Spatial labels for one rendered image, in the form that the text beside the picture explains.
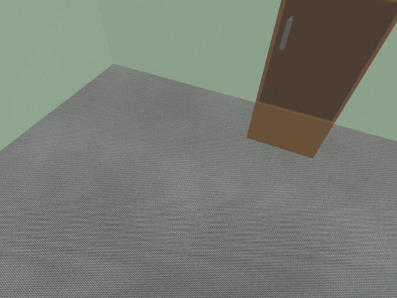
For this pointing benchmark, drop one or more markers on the handle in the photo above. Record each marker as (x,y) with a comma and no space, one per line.
(286,33)

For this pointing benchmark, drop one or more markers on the cupboard door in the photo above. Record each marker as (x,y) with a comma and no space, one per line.
(328,46)

